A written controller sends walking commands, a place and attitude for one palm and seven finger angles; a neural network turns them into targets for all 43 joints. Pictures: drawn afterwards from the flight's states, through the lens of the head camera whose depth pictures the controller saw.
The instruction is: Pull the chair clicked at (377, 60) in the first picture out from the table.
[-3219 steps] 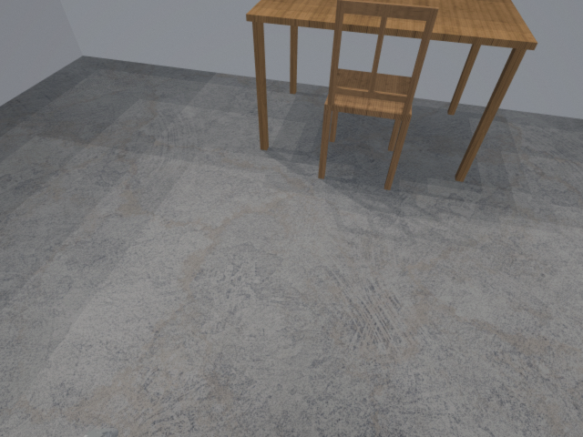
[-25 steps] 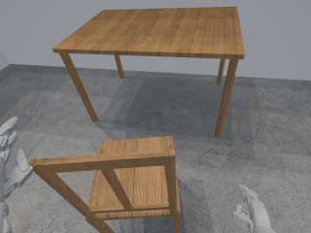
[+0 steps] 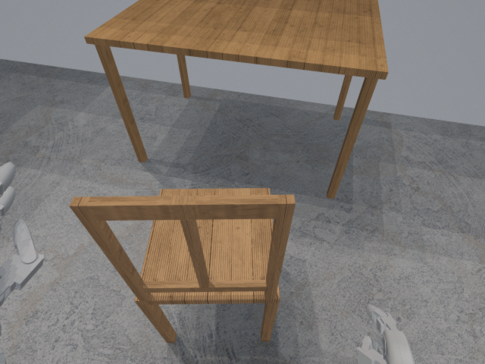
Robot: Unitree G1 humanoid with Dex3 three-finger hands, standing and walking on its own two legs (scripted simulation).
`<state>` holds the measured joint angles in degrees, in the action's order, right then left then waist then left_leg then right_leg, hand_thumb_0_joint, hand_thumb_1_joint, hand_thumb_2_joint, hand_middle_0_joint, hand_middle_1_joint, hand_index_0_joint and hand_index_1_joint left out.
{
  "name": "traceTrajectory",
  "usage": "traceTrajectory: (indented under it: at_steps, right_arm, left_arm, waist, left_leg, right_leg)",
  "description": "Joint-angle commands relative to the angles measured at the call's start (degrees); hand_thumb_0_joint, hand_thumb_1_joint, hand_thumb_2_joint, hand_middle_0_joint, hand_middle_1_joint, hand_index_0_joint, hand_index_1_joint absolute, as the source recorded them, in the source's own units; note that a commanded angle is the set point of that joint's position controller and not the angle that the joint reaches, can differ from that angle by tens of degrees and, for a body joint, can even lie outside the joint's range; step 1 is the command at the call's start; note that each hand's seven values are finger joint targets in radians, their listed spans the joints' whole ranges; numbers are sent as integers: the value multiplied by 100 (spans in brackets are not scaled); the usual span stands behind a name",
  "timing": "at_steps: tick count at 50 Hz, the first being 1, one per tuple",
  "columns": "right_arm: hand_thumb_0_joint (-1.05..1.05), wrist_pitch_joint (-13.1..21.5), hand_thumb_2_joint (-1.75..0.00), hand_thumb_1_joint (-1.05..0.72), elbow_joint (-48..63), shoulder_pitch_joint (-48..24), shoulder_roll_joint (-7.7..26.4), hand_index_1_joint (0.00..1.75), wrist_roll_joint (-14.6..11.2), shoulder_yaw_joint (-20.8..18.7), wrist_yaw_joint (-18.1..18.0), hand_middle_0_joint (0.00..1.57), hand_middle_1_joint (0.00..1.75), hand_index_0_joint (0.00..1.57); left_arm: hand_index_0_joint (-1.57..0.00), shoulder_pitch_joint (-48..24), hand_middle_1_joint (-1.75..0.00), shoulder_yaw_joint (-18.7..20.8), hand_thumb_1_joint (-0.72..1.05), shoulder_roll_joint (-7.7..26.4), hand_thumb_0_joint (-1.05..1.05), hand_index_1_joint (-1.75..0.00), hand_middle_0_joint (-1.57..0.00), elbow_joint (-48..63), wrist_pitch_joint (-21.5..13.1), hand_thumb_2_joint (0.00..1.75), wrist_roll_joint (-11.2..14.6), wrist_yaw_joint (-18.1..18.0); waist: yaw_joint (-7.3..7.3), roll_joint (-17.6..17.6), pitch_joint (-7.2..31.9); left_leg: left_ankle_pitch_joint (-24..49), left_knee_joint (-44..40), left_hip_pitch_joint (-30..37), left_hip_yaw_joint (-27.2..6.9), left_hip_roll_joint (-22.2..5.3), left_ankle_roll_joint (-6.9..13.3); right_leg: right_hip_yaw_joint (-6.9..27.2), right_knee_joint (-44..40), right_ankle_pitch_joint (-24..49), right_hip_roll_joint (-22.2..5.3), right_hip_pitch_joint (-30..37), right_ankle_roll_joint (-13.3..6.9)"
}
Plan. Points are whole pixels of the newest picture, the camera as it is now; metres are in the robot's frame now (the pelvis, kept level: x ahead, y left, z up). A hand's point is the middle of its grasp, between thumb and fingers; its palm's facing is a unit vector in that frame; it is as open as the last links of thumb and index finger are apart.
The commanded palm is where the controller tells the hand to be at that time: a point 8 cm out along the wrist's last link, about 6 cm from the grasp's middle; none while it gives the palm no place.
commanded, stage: step back with the hand held close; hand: left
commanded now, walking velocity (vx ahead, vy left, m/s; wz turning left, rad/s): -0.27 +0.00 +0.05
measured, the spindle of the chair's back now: (197, 255) +0.34 +0.13 -0.09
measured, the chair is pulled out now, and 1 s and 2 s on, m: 0.65 0.65 0.65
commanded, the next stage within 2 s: stop stepping back and stand still in 0.96 s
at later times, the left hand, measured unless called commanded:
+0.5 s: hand out of the picture +0.15 +0.26 +0.19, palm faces +0.51 -0.72 -0.48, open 7.4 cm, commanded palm +0.08 +0.30 +0.19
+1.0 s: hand out of the picture +0.11 +0.25 +0.18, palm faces +0.43 -0.74 -0.53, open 7.4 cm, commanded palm +0.03 +0.28 +0.19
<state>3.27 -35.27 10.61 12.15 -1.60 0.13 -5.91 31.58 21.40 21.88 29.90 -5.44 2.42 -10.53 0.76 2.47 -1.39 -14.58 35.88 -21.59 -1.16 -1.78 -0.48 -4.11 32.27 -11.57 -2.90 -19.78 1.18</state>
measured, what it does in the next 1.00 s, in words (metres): steps on the spot: right foot, then left foot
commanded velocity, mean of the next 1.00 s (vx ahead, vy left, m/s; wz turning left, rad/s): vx -0.39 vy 0.00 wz -0.03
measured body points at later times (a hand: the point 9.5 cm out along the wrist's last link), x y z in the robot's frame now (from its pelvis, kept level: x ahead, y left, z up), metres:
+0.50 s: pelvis -0.04 -0.01 -0.01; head -0.02 +0.00 +0.44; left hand +0.12 +0.30 +0.21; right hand +0.14 -0.25 -0.09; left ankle +0.06 +0.13 -0.72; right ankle +0.06 -0.14 -0.72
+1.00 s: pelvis -0.09 -0.02 +0.01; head -0.03 +0.00 +0.45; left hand +0.08 +0.28 +0.20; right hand +0.11 -0.25 -0.07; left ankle -0.10 +0.10 -0.73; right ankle -0.06 -0.15 -0.72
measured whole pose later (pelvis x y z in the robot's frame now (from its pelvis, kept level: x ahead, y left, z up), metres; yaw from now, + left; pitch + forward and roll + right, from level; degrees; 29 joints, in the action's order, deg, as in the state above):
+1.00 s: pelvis -0.09 -0.02 +0.01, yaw +4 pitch +2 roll +2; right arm 7.2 -36.6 6.0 10.2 -0.4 -2.6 -4.2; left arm 30.9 27.3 27.2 32.2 -14.8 2.0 -9.4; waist -0.4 -5.1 -5.2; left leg -14.5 28.1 -15.5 4.0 0.4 -0.2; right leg 2.0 40.4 -19.8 -2.4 -23.6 0.7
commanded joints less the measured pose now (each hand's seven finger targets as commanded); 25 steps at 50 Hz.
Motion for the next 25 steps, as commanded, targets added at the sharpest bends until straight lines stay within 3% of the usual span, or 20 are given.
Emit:
traceTrajectory:
  at_steps: [1,2,3,5,6,8,10,13,15,16,18,19,20,21,23,24,25]
  right_arm:
    - [0,384,-90,-90,1005,-593,737,30,-24,-293,-128,20,30,20]
    - [0,418,-90,-90,1077,-545,757,30,-30,-278,-117,20,30,20]
    - [0,463,-90,-90,1110,-566,752,30,-41,-283,-97,20,30,20]
    - [0,539,-90,-90,1054,-464,724,30,-17,-293,-50,20,30,20]
    - [0,579,-90,-90,991,-431,725,30,-23,-310,-43,20,30,20]
    - [0,663,-90,-90,1033,-453,777,30,12,-319,-17,20,30,20]
    - [0,724,-90,-90,1022,-367,800,30,19,-350,10,20,30,20]
    - [0,768,-90,-90,965,-308,749,30,57,-370,24,20,30,20]
    - [0,749,-90,-90,820,-220,681,30,115,-378,65,20,30,20]
    - [0,711,-90,-90,662,-194,691,30,146,-392,75,20,30,20]
    - [0,648,-90,-90,591,-276,631,30,165,-348,117,20,30,20]
    - [0,632,-90,-90,580,-329,618,30,151,-356,116,20,30,20]
    - [0,600,-90,-90,594,-365,634,30,143,-359,104,20,30,20]
    - [0,573,-90,-90,580,-463,649,30,124,-395,72,20,30,20]
    - [0,598,-90,-90,732,-514,713,30,108,-348,50,20,30,20]
    - [0,655,-90,-90,796,-534,784,30,109,-351,40,20,30,20]
    - [0,720,-90,-90,858,-563,817,30,72,-386,35,20,30,20]
  left_arm:
    - [-20,-278,-30,1202,90,1428,0,-30,-20,1190,-490,90,-56,-232]
    - [-20,-238,-30,1103,90,1226,0,-30,-20,1149,-529,90,-90,-214]
    - [-20,-273,-30,1028,90,1165,0,-30,-20,1193,-566,90,-118,-188]
    - [-20,-90,-30,1042,90,1206,0,-30,-20,1226,-639,90,-84,-133]
    - [-20,-4,-30,1091,90,1263,0,-30,-20,1219,-647,90,-66,-116]
    - [-20,-143,-30,1068,90,1178,0,-30,-20,1352,-726,90,-114,-95]
    - [-20,-232,-30,1105,90,1173,0,-30,-20,1306,-797,90,-167,-92]
    - [-20,-311,-30,1215,90,1334,0,-30,-20,1479,-904,90,-132,-117]
    - [-20,-396,-30,1224,90,1413,0,-30,-20,1466,-924,90,-85,-173]
    - [-20,-377,-30,1255,90,1453,0,-30,-20,1421,-893,90,-53,-209]
    - [-20,-479,-30,1183,90,1402,0,-30,-20,1366,-869,90,-50,-226]
    - [-20,-478,-30,1220,90,1426,0,-30,-20,1353,-879,90,-43,-227]
    - [-20,-447,-30,1250,90,1442,0,-30,-20,1321,-882,90,-38,-221]
    - [-20,-305,-30,1358,90,1511,0,-30,-20,1188,-867,90,-19,-238]
    - [-20,-297,-30,1273,90,1399,0,-30,-20,1381,-936,90,-46,-205]
    - [-20,-266,-30,1320,90,1375,0,-30,-20,1420,-970,90,-81,-209]
    - [-20,-274,-30,1326,90,1318,0,-30,-20,1457,-1005,90,-109,-192]
  waist:
    - [-52,831,306]
    - [-61,1149,264]
    - [-39,1186,143]
    - [-17,815,362]
    - [-29,792,482]
    - [-31,918,337]
    - [-34,712,194]
    - [-56,189,256]
    - [-88,-513,352]
    - [-106,-554,504]
    - [-140,-952,777]
    - [-137,-976,823]
    - [-135,-948,757]
    - [-108,-693,666]
    - [-113,279,432]
    - [-112,959,391]
    - [-93,1345,368]
  left_leg:
    - [-2158,-1971,-1064,-1022,-859,411]
    - [-2650,-2247,-1674,-1193,-1007,509]
    - [-2538,-2210,-1907,-1232,-1040,555]
    - [-1612,-1659,-1371,-969,-867,482]
    - [-1616,-1611,-1302,-902,-813,466]
    - [-2355,-1703,-1992,-870,-876,510]
    - [-2626,-1545,-2279,-845,-843,508]
    - [-2346,-787,-1548,-515,-475,333]
    - [-1732,185,-595,-233,-117,122]
    - [-1367,560,-125,-158,-72,59]
    - [-943,739,275,-150,-13,56]
    - [-884,612,366,-185,-28,84]
    - [-978,343,382,-302,-95,116]
    - [-1095,-49,232,-482,-230,179]
    - [-1863,-1128,-518,-939,-657,338]
    - [-2556,-1810,-1399,-1348,-1055,495]
    - [-2888,-2241,-2092,-1699,-1457,674]
  right_leg:
    - [413,-223,-1550,-85,827,-84]
    - [288,310,-1255,80,1334,-47]
    - [248,501,-806,141,1492,-42]
    - [318,167,-240,42,1322,-69]
    - [339,85,-200,15,1385,-68]
    - [418,291,-517,50,1642,-48]
    - [530,291,-721,47,1572,-82]
    - [1070,-468,-1063,-293,613,-296]
    - [1659,-1314,-1603,-861,-426,-632]
    - [1764,-1468,-1407,-1093,-691,-803]
    - [1477,-1431,-1118,-1184,-741,-760]
    - [1324,-1364,-1090,-1143,-739,-697]
    - [1174,-1276,-1317,-1023,-831,-622]
    - [1080,-1137,-1452,-834,-774,-540]
    - [723,-445,-1976,-280,-476,-267]
    - [478,371,-1894,74,245,-146]
    - [298,1227,-1304,348,958,-61]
